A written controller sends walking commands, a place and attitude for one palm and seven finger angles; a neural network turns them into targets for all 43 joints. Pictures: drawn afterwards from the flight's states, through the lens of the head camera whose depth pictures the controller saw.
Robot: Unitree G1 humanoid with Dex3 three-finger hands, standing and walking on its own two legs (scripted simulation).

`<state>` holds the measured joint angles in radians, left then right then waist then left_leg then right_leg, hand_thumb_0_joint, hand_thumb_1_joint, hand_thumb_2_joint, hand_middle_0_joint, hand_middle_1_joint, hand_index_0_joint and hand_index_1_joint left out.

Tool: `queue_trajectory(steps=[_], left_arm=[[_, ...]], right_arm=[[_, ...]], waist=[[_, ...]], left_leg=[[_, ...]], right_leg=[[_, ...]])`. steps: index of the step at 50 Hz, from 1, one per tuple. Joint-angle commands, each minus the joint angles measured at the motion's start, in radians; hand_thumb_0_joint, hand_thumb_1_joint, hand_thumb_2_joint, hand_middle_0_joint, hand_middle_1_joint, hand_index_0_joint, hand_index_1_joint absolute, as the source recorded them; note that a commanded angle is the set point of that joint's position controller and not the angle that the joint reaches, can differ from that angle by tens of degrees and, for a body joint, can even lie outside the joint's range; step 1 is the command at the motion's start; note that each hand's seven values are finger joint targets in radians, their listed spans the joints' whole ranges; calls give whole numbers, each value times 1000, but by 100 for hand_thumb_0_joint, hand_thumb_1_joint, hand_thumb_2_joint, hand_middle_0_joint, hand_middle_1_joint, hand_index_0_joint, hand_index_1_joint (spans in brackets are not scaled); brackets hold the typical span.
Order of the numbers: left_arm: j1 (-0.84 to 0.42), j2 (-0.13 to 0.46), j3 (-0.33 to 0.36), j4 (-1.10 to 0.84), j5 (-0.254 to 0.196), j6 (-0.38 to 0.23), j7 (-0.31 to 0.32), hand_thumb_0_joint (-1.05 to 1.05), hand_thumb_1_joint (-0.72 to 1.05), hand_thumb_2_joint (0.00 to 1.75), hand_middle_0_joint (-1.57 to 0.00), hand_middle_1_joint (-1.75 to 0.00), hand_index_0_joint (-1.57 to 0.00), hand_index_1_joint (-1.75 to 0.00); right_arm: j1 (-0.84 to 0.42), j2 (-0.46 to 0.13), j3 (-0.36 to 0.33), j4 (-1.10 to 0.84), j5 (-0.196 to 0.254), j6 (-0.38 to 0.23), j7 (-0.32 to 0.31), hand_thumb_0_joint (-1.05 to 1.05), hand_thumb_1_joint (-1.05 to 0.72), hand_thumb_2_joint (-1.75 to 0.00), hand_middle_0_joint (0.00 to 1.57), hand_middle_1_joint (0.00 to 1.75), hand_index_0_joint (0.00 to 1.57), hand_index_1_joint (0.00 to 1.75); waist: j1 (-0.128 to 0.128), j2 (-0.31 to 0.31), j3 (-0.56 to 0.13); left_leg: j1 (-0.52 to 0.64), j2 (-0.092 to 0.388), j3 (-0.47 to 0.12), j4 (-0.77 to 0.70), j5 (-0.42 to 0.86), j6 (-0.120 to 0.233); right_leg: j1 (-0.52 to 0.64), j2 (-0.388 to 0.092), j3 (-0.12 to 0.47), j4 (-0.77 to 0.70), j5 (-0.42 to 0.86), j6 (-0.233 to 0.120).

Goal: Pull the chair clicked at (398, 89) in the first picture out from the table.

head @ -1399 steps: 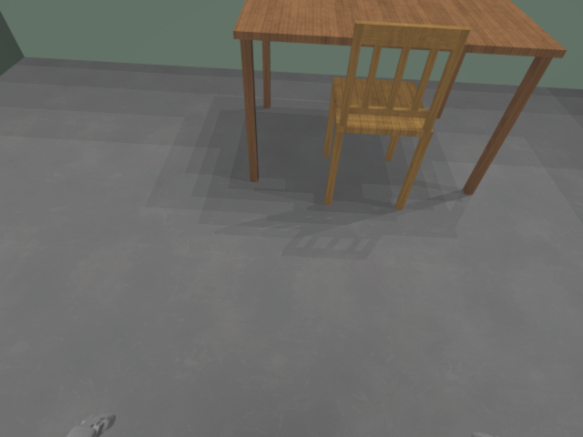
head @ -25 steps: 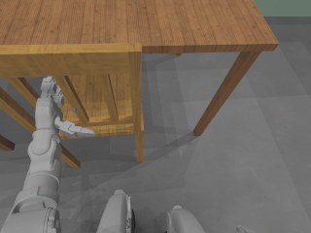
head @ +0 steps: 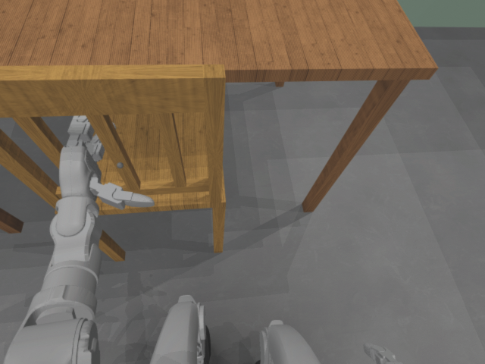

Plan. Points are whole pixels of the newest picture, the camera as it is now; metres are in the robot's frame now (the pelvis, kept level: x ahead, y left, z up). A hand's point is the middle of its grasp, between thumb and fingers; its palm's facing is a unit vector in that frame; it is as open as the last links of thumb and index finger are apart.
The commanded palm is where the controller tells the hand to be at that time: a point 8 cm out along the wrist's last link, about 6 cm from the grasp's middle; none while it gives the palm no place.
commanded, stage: hook a spindle and tug to test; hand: left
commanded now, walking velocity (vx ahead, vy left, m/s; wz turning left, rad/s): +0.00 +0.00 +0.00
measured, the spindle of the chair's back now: (118, 155) +0.46 +0.22 +0.00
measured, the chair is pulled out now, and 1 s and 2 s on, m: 0.00 0.01 0.14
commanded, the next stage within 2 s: step backward, pulling the chair out in 1.20 s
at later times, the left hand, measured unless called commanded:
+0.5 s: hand (126, 161) +0.43 +0.20 +0.03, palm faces +0.14 -0.99 -0.04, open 6.8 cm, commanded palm +0.41 +0.24 +0.03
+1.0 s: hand (128, 165) +0.43 +0.20 +0.02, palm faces +0.14 -0.99 -0.03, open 5.3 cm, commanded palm +0.39 +0.24 +0.03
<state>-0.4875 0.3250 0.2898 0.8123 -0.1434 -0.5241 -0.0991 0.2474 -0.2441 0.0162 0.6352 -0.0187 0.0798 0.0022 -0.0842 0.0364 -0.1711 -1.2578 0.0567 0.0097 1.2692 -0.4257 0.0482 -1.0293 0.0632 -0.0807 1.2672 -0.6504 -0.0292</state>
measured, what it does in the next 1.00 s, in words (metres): stands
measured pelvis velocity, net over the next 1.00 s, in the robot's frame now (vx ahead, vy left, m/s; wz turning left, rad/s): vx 0.01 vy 0.00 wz -0.01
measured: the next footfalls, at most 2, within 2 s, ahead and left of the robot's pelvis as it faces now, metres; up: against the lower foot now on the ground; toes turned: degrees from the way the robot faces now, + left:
none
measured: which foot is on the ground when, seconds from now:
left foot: down 0.00-1.00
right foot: down 0.00-1.00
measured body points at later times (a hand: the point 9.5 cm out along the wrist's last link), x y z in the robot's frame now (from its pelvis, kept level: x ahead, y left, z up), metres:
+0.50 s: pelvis +0.00 +0.00 +0.00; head +0.12 +0.02 +0.43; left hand +0.42 +0.25 +0.03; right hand +0.09 -0.26 -0.12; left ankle +0.09 +0.09 -0.62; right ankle -0.02 -0.11 -0.62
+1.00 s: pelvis +0.01 +0.00 +0.01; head +0.14 +0.02 +0.44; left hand +0.41 +0.25 +0.03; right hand +0.10 -0.26 -0.11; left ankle +0.09 +0.09 -0.62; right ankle -0.02 -0.11 -0.62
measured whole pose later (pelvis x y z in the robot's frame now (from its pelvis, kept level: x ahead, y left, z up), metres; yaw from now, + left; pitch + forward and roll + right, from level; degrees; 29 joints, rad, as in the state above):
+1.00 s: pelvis +0.01 +0.00 +0.01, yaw +0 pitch +24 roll -4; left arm -0.41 0.31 0.28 0.73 -0.17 -0.48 -0.08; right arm 0.25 -0.24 0.01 0.61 -0.01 0.09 0.02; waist -0.09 0.04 -0.18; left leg -1.23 0.06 0.02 1.25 -0.45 0.04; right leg -1.01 0.07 -0.06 1.25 -0.66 -0.03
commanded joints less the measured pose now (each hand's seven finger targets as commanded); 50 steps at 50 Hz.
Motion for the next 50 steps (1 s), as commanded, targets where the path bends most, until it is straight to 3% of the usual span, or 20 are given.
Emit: queue_trajectory(steps=[1,2,4,5,10,12,15,17,19,21,25,31,32,34,38,42,43,45,46,50], left_arm=[[-327,183,22,-181,-9,-61,-9,0,-44,32,-34,-96,-34,-96],[-338,160,4,-175,-12,-53,-14,0,-39,35,-36,-101,-36,-101],[-352,193,30,-161,-13,-43,-15,0,-28,40,-39,-112,-39,-112],[-350,180,18,-173,-15,-42,-16,0,-22,42,-41,-118,-41,-118],[-338,196,38,-245,-20,-57,2,0,6,54,-50,-145,-50,-145],[-299,166,22,-249,-19,-57,7,0,17,59,-50,-145,-50,-145],[-290,189,38,-194,-12,-41,13,0,34,66,-50,-145,-50,-145],[-335,173,17,-192,-5,-47,10,0,45,71,-50,-145,-50,-145],[-325,189,31,-184,-4,-52,7,0,56,76,-50,-145,-50,-145],[-364,164,5,-195,-5,-58,3,0,68,80,-50,-145,-50,-145],[-373,186,26,-150,-5,-47,0,0,90,90,-50,-145,-50,-145],[-323,201,43,-202,-16,-48,-7,0,90,90,-50,-145,-50,-145],[-303,172,25,-207,-19,-44,-8,0,90,90,-50,-145,-50,-145],[-279,198,44,-220,-18,-39,-3,0,90,90,-50,-145,-50,-145],[-217,193,36,-244,-6,-39,1,0,90,90,-50,-145,-50,-145],[-201,166,22,-255,-16,-37,0,0,90,90,-50,-145,-50,-145],[-176,190,44,-254,-18,-37,1,0,90,90,-50,-145,-50,-145],[-160,155,14,-272,-21,-37,-2,0,90,90,-50,-145,-50,-145],[-164,141,3,-289,-23,-38,-3,0,90,90,-50,-145,-50,-145],[-65,154,28,-308,-35,-28,-2,0,90,90,-50,-145,-50,-145]], right_arm=[[88,-176,-70,-75,3,-20,-13,0,-90,-90,20,30,20,30],[84,-173,-68,-76,5,-19,-12,0,-90,-90,20,30,20,30],[88,-180,-71,-70,4,-16,-16,0,-90,-90,20,30,20,30],[87,-177,-69,-76,6,-15,-16,0,-90,-90,20,30,20,30],[84,-173,-72,-81,2,-18,-15,0,-90,-90,20,30,20,30],[86,-168,-73,-84,2,-19,-8,0,-90,-90,20,30,20,30],[89,-171,-70,-77,4,-12,-9,0,-90,-90,20,30,20,30],[90,-168,-69,-75,3,-14,-7,0,-90,-90,20,30,20,30],[93,-172,-71,-77,4,-13,-9,0,-90,-90,20,30,20,30],[95,-173,-72,-77,2,-14,-8,0,-90,-90,20,30,20,30],[100,-174,-72,-69,1,-11,-10,0,-90,-90,20,30,20,30],[97,-172,-71,-84,4,-9,-9,0,-90,-90,20,30,20,30],[93,-167,-72,-88,6,-7,-7,0,-90,-90,20,30,20,30],[94,-171,-72,-89,4,-5,-7,0,-90,-90,20,30,20,30],[91,-166,-72,-99,6,-4,-1,0,-90,-90,20,30,20,30],[84,-163,-72,-102,8,-7,1,0,-90,-90,20,30,20,30],[87,-167,-73,-101,8,-6,-1,0,-90,-90,20,30,20,30],[83,-163,-74,-108,10,-6,0,0,-90,-90,20,30,20,30],[83,-164,-74,-109,9,-10,2,0,-90,-90,20,30,20,30],[75,-165,-77,-117,12,-13,2,0,-90,-90,20,30,20,30]], waist=[[-20,83,-412],[-24,91,-410],[-24,77,-411],[-21,87,-412],[-6,109,-476],[-4,102,-482],[-15,47,-416],[-27,56,-407],[-20,58,-407],[-29,93,-413],[-33,58,-414],[-5,98,-474],[-9,97,-473],[-4,77,-472],[5,80,-461],[-4,71,-431],[4,55,-434],[-1,61,-428],[0,93,-434],[19,47,-443]], left_leg=[[596,-11,-108,-119,194,-25],[597,-12,-106,-121,181,-24],[590,-11,-108,-117,178,-24],[594,-12,-106,-121,173,-24],[651,-9,-107,-119,258,-27],[655,-9,-105,-117,283,-28],[568,-12,-93,-114,224,-22],[558,-14,-92,-109,205,-19],[563,-14,-94,-112,202,-21],[599,-11,-105,-115,210,-24],[564,-14,-96,-100,196,-18],[612,-13,-94,-106,270,-22],[621,-13,-90,-108,277,-22],[602,-14,-86,-106,282,-21],[592,-15,-78,-111,291,-20],[568,-17,-70,-110,271,-18],[567,-14,-72,-112,283,-19],[578,-15,-69,-116,290,-20],[597,-16,-74,-115,311,-21],[580,-18,-64,-120,323,-21]], right_leg=[[-87,4,42,-202,270,-3],[-97,3,41,-206,260,0],[-97,2,41,-206,259,0],[-95,2,44,-210,254,0],[-71,4,41,-199,313,-3],[-61,5,39,-197,335,-2],[-46,4,46,-205,316,5],[-57,4,50,-205,304,6],[-58,5,51,-205,296,3],[-91,4,44,-199,286,-2],[-76,3,51,-206,287,5],[-38,4,51,-195,349,-2],[-43,5,48,-198,356,1],[-20,4,53,-198,375,4],[4,5,55,-196,397,3],[2,4,60,-204,395,7],[15,5,58,-200,408,6],[11,4,56,-203,416,7],[0,3,53,-197,426,3],[49,3,55,-201,458,7]])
